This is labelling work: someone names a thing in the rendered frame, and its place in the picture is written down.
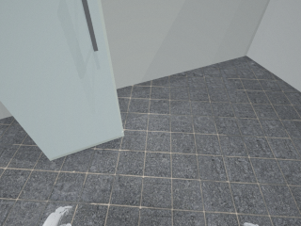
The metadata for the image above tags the left robot hand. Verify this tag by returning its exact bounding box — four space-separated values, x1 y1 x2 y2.
42 205 72 226

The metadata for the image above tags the fridge door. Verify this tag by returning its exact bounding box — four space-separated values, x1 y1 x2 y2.
0 0 122 159

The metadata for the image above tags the handle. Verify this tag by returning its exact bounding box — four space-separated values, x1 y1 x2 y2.
82 0 99 52

